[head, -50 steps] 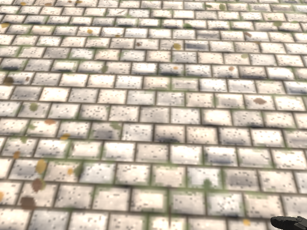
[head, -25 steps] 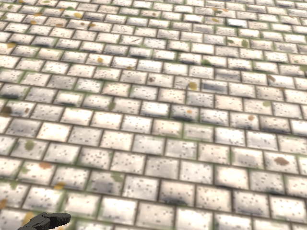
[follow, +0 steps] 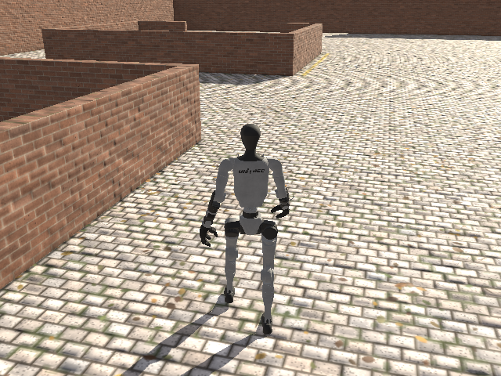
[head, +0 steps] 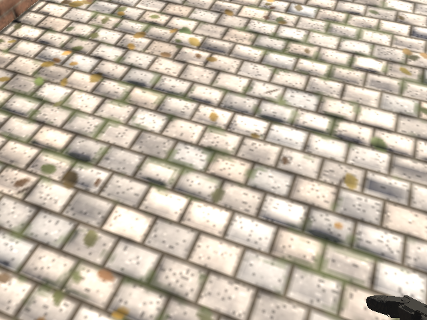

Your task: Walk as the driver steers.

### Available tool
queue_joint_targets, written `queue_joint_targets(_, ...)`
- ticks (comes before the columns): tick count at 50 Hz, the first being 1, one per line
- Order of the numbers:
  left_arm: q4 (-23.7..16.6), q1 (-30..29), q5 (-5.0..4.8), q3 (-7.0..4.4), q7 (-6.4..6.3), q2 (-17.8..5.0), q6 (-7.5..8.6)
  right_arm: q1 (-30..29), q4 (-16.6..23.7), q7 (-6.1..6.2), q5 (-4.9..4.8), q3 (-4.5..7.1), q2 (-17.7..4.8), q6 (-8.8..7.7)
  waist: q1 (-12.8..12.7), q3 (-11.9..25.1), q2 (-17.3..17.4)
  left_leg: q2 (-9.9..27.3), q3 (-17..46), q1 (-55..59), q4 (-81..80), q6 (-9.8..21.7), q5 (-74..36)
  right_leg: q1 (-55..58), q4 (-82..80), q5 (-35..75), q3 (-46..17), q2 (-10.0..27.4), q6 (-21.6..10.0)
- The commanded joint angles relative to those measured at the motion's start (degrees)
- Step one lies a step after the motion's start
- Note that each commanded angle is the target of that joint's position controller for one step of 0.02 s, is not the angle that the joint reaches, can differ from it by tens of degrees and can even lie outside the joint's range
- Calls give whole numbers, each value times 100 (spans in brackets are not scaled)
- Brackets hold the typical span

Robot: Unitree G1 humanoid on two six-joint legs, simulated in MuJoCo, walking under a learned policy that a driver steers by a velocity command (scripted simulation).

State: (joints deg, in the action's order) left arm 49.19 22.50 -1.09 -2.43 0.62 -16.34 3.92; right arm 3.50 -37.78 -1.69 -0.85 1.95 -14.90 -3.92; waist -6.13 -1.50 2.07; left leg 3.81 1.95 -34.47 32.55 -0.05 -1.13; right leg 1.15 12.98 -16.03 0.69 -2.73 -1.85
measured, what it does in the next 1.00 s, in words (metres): walks ahead, turning right: left foot, then right foot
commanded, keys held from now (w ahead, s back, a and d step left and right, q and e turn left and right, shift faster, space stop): w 0.18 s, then w+e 0.34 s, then e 0.48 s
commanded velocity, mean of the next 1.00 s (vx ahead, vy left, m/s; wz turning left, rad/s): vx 0.36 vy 0.00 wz -0.34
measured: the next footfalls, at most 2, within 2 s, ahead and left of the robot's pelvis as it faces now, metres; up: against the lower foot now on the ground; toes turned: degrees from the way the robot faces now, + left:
left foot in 0.10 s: +0.23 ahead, +0.13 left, +0.00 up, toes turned +0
right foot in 0.64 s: +0.51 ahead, -0.12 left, +0.00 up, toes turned -14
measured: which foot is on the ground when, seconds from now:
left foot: up 0.00-0.08, down 0.10-0.62, up 0.64-1.00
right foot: down 0.00-0.10, up 0.12-0.62, down 0.64-1.00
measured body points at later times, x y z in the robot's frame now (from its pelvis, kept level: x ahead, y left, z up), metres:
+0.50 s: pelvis +0.27 +0.04 +0.00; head +0.30 +0.03 +0.45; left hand +0.48 +0.26 -0.10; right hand +0.27 -0.25 -0.12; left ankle +0.19 +0.13 -0.74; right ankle +0.44 -0.14 -0.69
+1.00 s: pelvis +0.47 -0.02 +0.00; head +0.51 -0.05 +0.44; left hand +0.71 +0.20 -0.09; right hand +0.52 -0.34 -0.11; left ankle +0.62 +0.10 -0.70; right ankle +0.47 -0.11 -0.74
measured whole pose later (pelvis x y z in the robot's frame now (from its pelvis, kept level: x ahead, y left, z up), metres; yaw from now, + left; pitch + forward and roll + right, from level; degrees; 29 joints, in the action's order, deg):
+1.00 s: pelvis +0.47 -0.02 +0.00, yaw -25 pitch +3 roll +1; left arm 38.1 11.4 -0.5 -4.3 -1.4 -18.0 -2.0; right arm 6.1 -41.5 1.8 0.4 2.5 -17.4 -0.8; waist -1.7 -2.2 1.1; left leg 0.7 7.4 -33.1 45.4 -5.9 14.5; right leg -20.0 27.6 -10.1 -8.7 -7.1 -3.6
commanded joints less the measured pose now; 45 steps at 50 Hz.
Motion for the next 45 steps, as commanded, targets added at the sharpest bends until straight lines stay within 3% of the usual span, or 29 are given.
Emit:
queue_joint_targets(1, -143, 102, -34, -262, -60, -1058, -36, -580, 568, -79, -22, 127, -480, -138, 189, -223, -659, -123, -84, 124, -312, 184, 267, 62, -65, 2348, -814, 1707, -798)
queue_joint_targets(3, -145, -61, -41, -290, -94, -1161, -91, 38, 409, -67, 14, 239, -698, -148, 621, 165, -713, -357, -302, 1133, -552, 397, 475, 127, 695, 3773, -624, 1603, -641)
queue_joint_targets(4, -167, -86, -18, -247, -108, -1064, -109, 853, 156, -18, 38, 372, -950, -137, 1007, 712, -609, -402, -361, 2349, -608, 575, 355, -181, 1654, 4196, -401, 1329, -492)
queue_joint_targets(5, -330, -104, 125, -121, -124, -788, -92, 1913, -38, 51, 101, 488, -1347, -108, 1404, 1591, -52, 591, 713, 4113, -346, 946, 149, -1314, 3354, 2779, -186, 1022, -285)
queue_joint_targets(6, -428, 636, 118, 88, -81, -91, 28, 2133, -154, 37, 105, 562, -1778, -78, 996, 2266, 1501, 1831, 3369, 5849, -895, 1868, 1298, -3544, 5284, -1219, -139, -23, 71)
queue_joint_targets(7, -342, 306, 1, -36, -37, -683, 134, 2170, -148, 33, 23, 424, -1193, -61, 1254, 2130, 996, 1770, 3876, 5697, -1370, 1820, 2226, -4241, 5933, -1728, -782, 203, 40)
queue_joint_targets(8, -525, -256, -121, -124, -2, -950, 204, 1765, -128, 46, 18, 343, -1013, -70, 1206, 1230, 698, 1569, 3051, 4966, -1514, 1584, 2105, -4578, 5983, -1241, -681, 479, -17)
queue_joint_targets(9, -584, -574, -93, -112, -16, -892, 229, 1411, -98, 46, 53, 306, -921, -72, 1053, 788, 277, 1325, 2434, 4203, -1643, 1461, 1570, -4430, 5747, -723, -526, 731, -3)
queue_joint_targets(10, -582, -678, -18, -129, -22, -838, 208, 1136, -92, 31, 100, 264, -765, -83, 894, 466, 139, 1157, 1958, 3586, -1820, 1399, 1041, -4246, 5441, -400, -497, 883, 49)
queue_joint_targets(11, -534, -555, -6, -141, -14, -771, 143, 984, -92, 27, 155, 227, -641, -117, 707, 393, 236, 1024, 1608, 3164, -2002, 1339, 701, -3898, 5284, -167, -555, 1020, 82)
queue_joint_targets(13, -445, -364, -31, -107, -23, -524, -9, 915, -199, 18, 133, 247, -629, -214, 555, 320, 283, 970, 1123, 2698, -2314, 1362, 388, -3583, 5085, 17, -570, 1064, 173)
queue_joint_targets(15, -523, -576, -26, -104, -51, -449, -103, 952, -342, 46, 158, 290, -744, -282, 545, 99, 190, 974, 686, 2493, -2533, 1363, 164, -3790, 4779, 405, -676, 1050, 262)
queue_joint_targets(20, -718, -1270, 3, -92, 36, -356, -58, 1038, -567, 139, 162, 305, -879, -277, 750, -116, 68, 744, -344, 2641, -2669, 1062, -278, -3845, 3233, 2051, -555, 883, 256)
queue_joint_targets(24, -1049, -2023, 1, -20, 161, -219, -38, 1460, -836, 186, 103, 336, -1019, -185, 1070, -328, -62, 943, -683, 3282, -2592, 970, -421, -3969, 2433, 2265, -259, 803, 116)
queue_joint_targets(26, -1235, -2271, -1, -21, 233, -238, -43, 1604, -944, 197, 59, 357, -1062, -83, 1124, -382, -59, 1095, -767, 3824, -2349, 919, -778, -4207, 2229, 1866, -133, 748, 5)
queue_joint_targets(27, -1323, -2324, 19, -36, 279, -263, -42, 1539, -956, 221, 51, 362, -1086, -12, 1065, -426, -28, 1118, -858, 3977, -2064, 850, -1471, -4206, 2112, 1588, -13, 674, -57)
queue_joint_targets(29, -1377, -1997, 78, -132, 352, -433, -36, 1396, -888, 324, 35, 396, -1234, 124, 808, -50, 253, 1067, -1033, 4127, -1146, 654, -3683, -3536, 2093, 1050, 388, 286, -211)
queue_joint_targets(30, -1263, -1414, 82, -236, 359, -608, -31, 1330, -841, 381, 36, 405, -1274, 185, 513, 320, 336, 972, -1103, 4045, -350, 533, -4344, -2833, 2042, 982, 506, 47, -317)
queue_joint_targets(31, -1071, -592, 81, -398, 302, -890, -25, 1231, -774, 425, 15, 385, -1246, 212, 66, 750, 209, 729, -1226, 3552, 805, 313, -4059, -1635, 1588, 1609, 431, -118, -505)
queue_joint_targets(32, -998, -2, 95, -546, 163, -1402, -78, 1404, -627, 428, 148, 294, -1038, 146, -101, 1359, -590, 328, -1247, 2148, 2596, -27, -1657, 103, 1635, 3549, -811, 774, -905)
queue_joint_targets(33, -1187, -319, 188, -547, 113, -1875, -78, 2176, -435, 281, 329, 53, -341, -8, 620, 2269, -1781, -867, -573, -142, 4704, -413, 4054, 2100, 1721, 5405, -3735, 2470, -2278)
queue_joint_targets(34, -1317, -136, 154, -487, 102, -1423, -124, 1785, -575, 186, 169, 177, -1003, -117, 51, 3024, -793, -621, 497, -209, 5123, -340, 3968, 2099, 1483, 5104, -3697, 2388, -2329)
queue_joint_targets(35, -1374, -527, 112, -419, 91, -1194, -132, 1215, -352, 170, -24, 205, -1061, -143, 91, 2181, -661, -354, 462, -545, 4868, -231, 3505, 1443, 1368, 4884, -2827, 2095, -2039)
queue_joint_targets(36, -1374, -825, 15, -386, 64, -1000, -158, 1001, -324, 236, 21, 187, -971, -129, 273, 1418, -189, -144, 321, -625, 4388, -236, 3096, 549, 1176, 4413, -2308, 1746, -1734)
queue_joint_targets(37, -1430, -1077, -1, -349, 23, -875, -201, 918, -330, 310, 106, 219, -989, -60, 440, 982, -131, -34, 275, -442, 4013, -287, 2814, -251, 977, 4118, -2055, 1556, -1583)
queue_joint_targets(39, -1537, -1303, 136, -352, -3, -887, -254, 1145, -310, 345, 130, 246, -943, 113, 762, 782, -395, -54, 245, 244, 3586, -371, 2561, -1335, 676, 4005, -1833, 1328, -1545)
queue_joint_targets(40, -1547, -1356, 154, -374, -15, -936, -259, 1253, -327, 363, 141, 222, -830, 159, 834, 806, -487, -98, 193, 385, 3302, -444, 2483, -1569, 652, 4161, -1713, 1262, -1550)
queue_joint_targets(42, -1532, -1336, 138, -408, -71, -1029, -283, 1200, -304, 411, 171, 197, -744, 204, 840, 915, -575, -201, 176, 453, 2715, -559, 2211, -1725, 713, 4289, -1602, 1156, -1492)
queue_joint_targets(45, -1529, -1325, 54, -429, -186, -1086, -409, 883, -219, 412, 163, 186, -728, 261, 747, 1093, -689, -300, 269, 572, 2038, -631, 1591, -1738, 806, 3360, -1697, 1004, -1258)
Velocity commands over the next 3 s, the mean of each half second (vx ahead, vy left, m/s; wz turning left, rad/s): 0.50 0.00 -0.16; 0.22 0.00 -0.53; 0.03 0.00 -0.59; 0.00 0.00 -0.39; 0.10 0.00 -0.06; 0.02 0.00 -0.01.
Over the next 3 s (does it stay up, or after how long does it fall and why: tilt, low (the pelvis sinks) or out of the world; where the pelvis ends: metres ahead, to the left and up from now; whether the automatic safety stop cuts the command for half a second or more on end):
stays up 0.51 -0.08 0.00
